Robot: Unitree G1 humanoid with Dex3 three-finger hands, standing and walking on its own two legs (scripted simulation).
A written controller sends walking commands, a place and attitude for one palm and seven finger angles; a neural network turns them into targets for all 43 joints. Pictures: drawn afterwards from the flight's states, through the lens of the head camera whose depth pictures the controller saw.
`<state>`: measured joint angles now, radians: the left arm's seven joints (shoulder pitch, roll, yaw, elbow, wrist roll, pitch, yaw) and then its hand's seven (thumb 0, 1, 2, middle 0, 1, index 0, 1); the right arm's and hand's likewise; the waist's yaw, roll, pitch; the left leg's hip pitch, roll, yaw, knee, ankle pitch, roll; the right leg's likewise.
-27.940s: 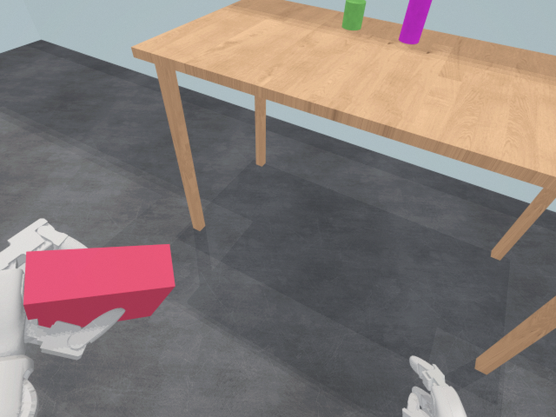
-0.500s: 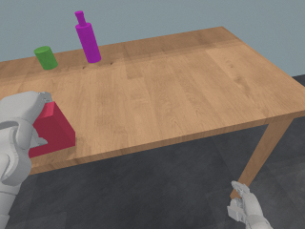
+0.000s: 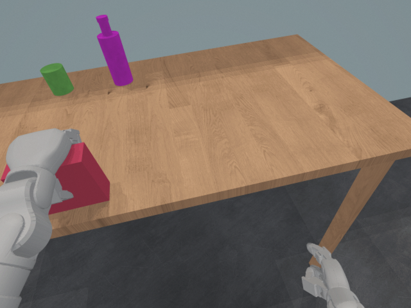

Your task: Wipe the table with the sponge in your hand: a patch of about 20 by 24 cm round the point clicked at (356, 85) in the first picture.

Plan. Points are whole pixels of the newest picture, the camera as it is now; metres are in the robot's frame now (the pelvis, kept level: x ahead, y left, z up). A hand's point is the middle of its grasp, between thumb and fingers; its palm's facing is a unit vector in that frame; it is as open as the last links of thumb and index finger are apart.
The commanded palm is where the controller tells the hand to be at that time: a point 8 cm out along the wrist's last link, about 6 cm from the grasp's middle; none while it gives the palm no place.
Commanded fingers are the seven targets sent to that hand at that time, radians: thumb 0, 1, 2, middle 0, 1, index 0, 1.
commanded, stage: wipe forward along the first lane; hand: left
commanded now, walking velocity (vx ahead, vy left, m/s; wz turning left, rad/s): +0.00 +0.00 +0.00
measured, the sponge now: (68, 187) +0.27 +0.32 +0.11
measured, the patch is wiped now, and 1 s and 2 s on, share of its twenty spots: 0.00 0.35 0.50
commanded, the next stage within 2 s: slide across to the middle lane in 1.74 s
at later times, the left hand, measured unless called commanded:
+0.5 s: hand (61, 157) +0.30 +0.33 +0.16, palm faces -0.01 +0.01 -1.00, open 9.4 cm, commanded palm +0.27 +0.34 +0.21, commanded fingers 0.00 0.10 1.30 -1.20 -1.60 -1.20 -1.60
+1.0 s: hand (66, 139) +0.35 +0.36 +0.16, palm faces -0.09 +0.03 -1.00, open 9.5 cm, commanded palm +0.33 +0.36 +0.19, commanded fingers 0.00 0.10 1.30 -1.20 -1.60 -1.20 -1.60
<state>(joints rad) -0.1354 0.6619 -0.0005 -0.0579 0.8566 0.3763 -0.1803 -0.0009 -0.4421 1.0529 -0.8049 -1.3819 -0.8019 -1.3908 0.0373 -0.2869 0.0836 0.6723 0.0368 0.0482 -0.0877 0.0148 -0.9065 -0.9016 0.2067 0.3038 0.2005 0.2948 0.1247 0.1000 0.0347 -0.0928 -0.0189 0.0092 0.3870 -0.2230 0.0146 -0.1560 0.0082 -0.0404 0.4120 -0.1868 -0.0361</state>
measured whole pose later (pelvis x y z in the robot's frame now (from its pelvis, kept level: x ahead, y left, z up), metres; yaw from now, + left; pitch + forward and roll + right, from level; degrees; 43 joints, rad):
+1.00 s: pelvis +0.00 -0.01 +0.00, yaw +1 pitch +1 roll +0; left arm -0.53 0.74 0.06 0.58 0.93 0.09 -0.17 0.02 -0.52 1.14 -0.82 -1.35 -0.82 -1.40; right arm 0.19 -0.32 0.02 0.71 0.06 0.09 -0.12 0.01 -0.91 -0.90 0.21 0.30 0.20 0.29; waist 0.05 0.08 0.00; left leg -0.24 0.00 -0.01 0.47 -0.26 0.00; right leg -0.29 0.02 -0.06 0.47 -0.21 -0.05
